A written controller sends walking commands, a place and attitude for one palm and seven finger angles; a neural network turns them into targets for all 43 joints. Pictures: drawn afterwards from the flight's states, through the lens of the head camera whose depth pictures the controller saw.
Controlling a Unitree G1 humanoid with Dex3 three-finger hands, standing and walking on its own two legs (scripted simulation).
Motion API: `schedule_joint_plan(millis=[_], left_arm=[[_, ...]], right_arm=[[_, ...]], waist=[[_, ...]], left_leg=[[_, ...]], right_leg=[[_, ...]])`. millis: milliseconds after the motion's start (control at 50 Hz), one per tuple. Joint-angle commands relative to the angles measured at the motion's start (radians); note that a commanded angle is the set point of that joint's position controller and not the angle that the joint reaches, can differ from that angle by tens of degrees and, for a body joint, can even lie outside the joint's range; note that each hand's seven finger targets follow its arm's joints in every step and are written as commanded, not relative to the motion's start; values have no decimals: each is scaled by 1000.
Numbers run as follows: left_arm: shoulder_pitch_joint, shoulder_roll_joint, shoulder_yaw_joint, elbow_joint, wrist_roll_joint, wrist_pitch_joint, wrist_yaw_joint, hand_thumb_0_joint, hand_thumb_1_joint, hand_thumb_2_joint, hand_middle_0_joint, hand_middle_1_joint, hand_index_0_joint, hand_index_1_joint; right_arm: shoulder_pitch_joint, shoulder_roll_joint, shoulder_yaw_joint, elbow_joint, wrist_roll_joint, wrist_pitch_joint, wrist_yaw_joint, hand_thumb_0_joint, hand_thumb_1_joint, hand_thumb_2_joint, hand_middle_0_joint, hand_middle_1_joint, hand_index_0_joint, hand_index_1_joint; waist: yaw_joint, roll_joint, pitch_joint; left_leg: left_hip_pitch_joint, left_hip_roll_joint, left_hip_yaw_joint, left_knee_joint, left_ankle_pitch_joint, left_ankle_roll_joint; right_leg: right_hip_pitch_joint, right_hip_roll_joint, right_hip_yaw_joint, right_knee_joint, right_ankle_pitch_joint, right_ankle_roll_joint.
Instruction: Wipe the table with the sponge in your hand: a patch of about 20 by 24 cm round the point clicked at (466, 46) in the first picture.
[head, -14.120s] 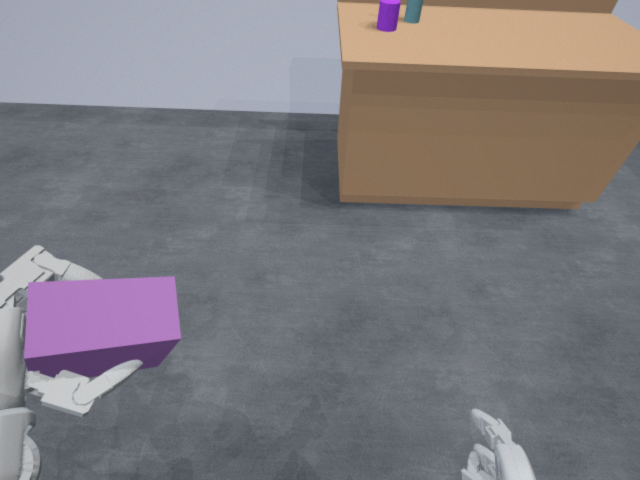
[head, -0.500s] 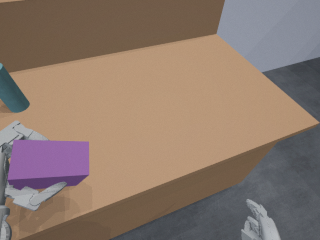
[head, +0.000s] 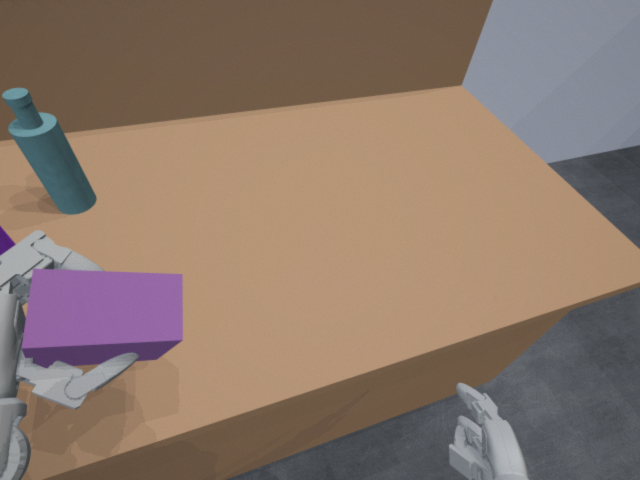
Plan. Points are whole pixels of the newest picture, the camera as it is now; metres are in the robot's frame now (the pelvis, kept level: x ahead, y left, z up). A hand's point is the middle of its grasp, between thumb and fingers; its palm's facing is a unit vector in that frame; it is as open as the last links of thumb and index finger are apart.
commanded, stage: come to a stop and stand still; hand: left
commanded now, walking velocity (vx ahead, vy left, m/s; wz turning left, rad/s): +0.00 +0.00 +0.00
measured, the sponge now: (126, 321) +0.23 +0.21 +0.13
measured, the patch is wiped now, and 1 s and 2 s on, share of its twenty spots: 0.00 0.00 0.00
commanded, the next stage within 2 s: look again from close up in 0.34 s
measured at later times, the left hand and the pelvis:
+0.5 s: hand (38, 296) +0.22 +0.28 +0.17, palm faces +0.40 -0.77 -0.50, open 10.3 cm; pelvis -0.01 +0.00 +0.00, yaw +1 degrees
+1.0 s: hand (69, 307) +0.22 +0.25 +0.16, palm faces +0.37 -0.85 -0.37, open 10.3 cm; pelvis +0.00 +0.01 +0.00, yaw -1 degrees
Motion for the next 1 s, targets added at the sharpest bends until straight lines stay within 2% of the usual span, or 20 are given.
schedule_joint_plan(millis=[0,60,200,400,420,440,460,480,500,540,580,620,640,660,680,740,840,880,960,980], left_arm=[[-78,153,101,-229,-12,-79,11,0,100,1300,-1200,-1600,-1200,-1600],[-81,181,126,-253,-11,-84,13,0,100,1300,-1200,-1600,-1200,-1600],[-72,158,109,-257,-8,-102,9,0,100,1300,-1200,-1600,-1200,-1600],[-60,148,108,-205,-11,-99,9,0,100,1300,-1200,-1600,-1200,-1600],[-1147,981,697,-442,166,-212,13,0,100,1300,-1200,-1600,-1200,-1600],[-556,317,277,178,40,-171,-35,0,100,1300,-1200,-1600,-1200,-1600],[-343,154,176,184,-4,-133,-43,0,100,1300,-1200,-1600,-1200,-1600],[-377,148,111,26,-8,-156,-56,0,100,1300,-1200,-1600,-1200,-1600],[-272,170,118,-31,-17,-162,-52,0,100,1300,-1200,-1600,-1200,-1600],[-137,134,67,-126,-19,-167,-46,0,100,1300,-1200,-1600,-1200,-1600],[-85,128,67,-142,-20,-161,-34,0,100,1300,-1200,-1600,-1200,-1600],[-97,204,147,-148,-18,-169,-22,0,100,1300,-1200,-1600,-1200,-1600],[-102,217,170,-139,-19,-174,-19,0,100,1300,-1200,-1600,-1200,-1600],[-141,278,234,-185,-17,-180,-8,0,100,1300,-1200,-1600,-1200,-1600],[-136,240,209,-160,-21,-185,-13,0,100,1300,-1200,-1600,-1200,-1600],[-147,250,220,-202,-31,-191,-14,0,100,1300,-1200,-1600,-1200,-1600],[-126,191,156,-247,-27,-176,-12,0,100,1300,-1200,-1600,-1200,-1600],[-99,134,108,-198,-24,-162,-10,0,100,1300,-1200,-1600,-1200,-1600],[-111,176,142,-212,-8,-143,2,0,100,1300,-1200,-1600,-1200,-1600],[-101,128,99,-178,-13,-142,-7,0,100,1300,-1200,-1600,-1200,-1600]], right_arm=[[-69,-142,-63,-152,5,-57,-12,0,-900,-900,200,300,200,300],[-72,-146,-65,-150,7,-60,-11,0,-900,-900,200,300,200,300],[-59,-147,-69,-149,5,-65,-9,0,-900,-900,200,300,200,300],[-57,-147,-72,-145,9,-63,-11,0,-900,-900,200,300,200,300],[79,-189,-53,-132,-60,-115,2,0,-900,-900,200,300,200,300],[-36,-57,-23,-77,-8,-108,7,0,-900,-900,200,300,200,300],[-29,-133,-91,-130,17,-114,19,0,-900,-900,200,300,200,300],[7,-139,-87,-144,16,-121,26,0,-900,-900,200,300,200,300],[-12,-142,-82,-147,17,-123,40,0,-900,-900,200,300,200,300],[-38,-145,-80,-158,18,-129,59,0,-900,-900,200,300,200,300],[-59,-141,-69,-158,19,-127,60,0,-900,-900,200,300,200,300],[-61,-150,-70,-153,11,-126,45,0,-900,-900,200,300,200,300],[-59,-148,-70,-152,11,-125,37,0,-900,-900,200,300,200,300],[-87,-153,-67,-147,12,-122,29,0,-900,-900,200,300,200,300],[-71,-144,-63,-146,7,-117,21,0,-900,-900,200,300,200,300],[-56,-139,-67,-153,10,-124,9,0,-900,-900,200,300,200,300],[-52,-145,-71,-148,7,-134,10,0,-900,-900,200,300,200,300],[-56,-142,-64,-137,6,-129,13,0,-900,-900,200,300,200,300],[-76,-146,-69,-136,10,-118,11,0,-900,-900,200,300,200,300],[-59,-144,-65,-137,3,-109,12,0,-900,-900,200,300,200,300]], waist=[[-11,125,-148],[-13,133,-155],[-12,166,-143],[-14,114,-123],[-2,27,47],[-5,20,-170],[15,216,-234],[8,235,-212],[13,194,-177],[24,54,-155],[22,2,-122],[21,-34,-93],[18,-38,-87],[16,24,-95],[12,52,-107],[14,122,-152],[10,102,-191],[8,99,-178],[7,92,-163],[4,83,-154]], left_leg=[[-8,120,-110,-114,99,-21],[-9,119,-110,-111,126,-26],[-25,131,-123,-126,143,-50],[-42,118,-115,-120,48,-36],[-208,124,-60,21,101,8],[5,72,-87,-23,141,3],[126,67,-49,-43,155,-33],[49,91,-59,-31,105,-23],[-2,89,-71,-47,82,-17],[-35,67,-56,-36,16,-14],[-48,65,-53,-52,-36,-13],[-59,62,-63,-53,-60,-15],[-48,61,-69,-50,-61,-14],[-31,64,-69,-56,-56,-12],[-42,65,-73,-60,-52,-6],[-1,67,-72,-37,46,-8],[65,74,-68,-12,199,-16],[68,76,-62,-24,201,-18],[63,86,-64,-41,203,-25],[43,88,-67,-50,185,-23]], right_leg=[[102,-71,55,2,140,-16],[114,-70,48,13,162,-15],[114,-65,21,37,126,-15],[100,-73,37,7,105,-16],[-56,-83,58,-1,-4,-6],[-83,-107,53,8,-74,-43],[-24,-63,82,62,11,-69],[23,-85,92,65,37,-55],[63,-91,109,62,62,-47],[78,-101,130,22,34,-33],[46,-90,106,-5,-23,-26],[15,-88,116,-35,-75,-23],[-8,-91,124,-45,-95,-24],[-14,-85,117,-36,-78,-25],[11,-87,101,-25,-55,-25],[53,-93,111,6,74,-27],[82,-91,93,23,220,-22],[64,-81,75,15,203,-18],[60,-75,74,23,205,-14],[60,-72,63,16,188,-14]])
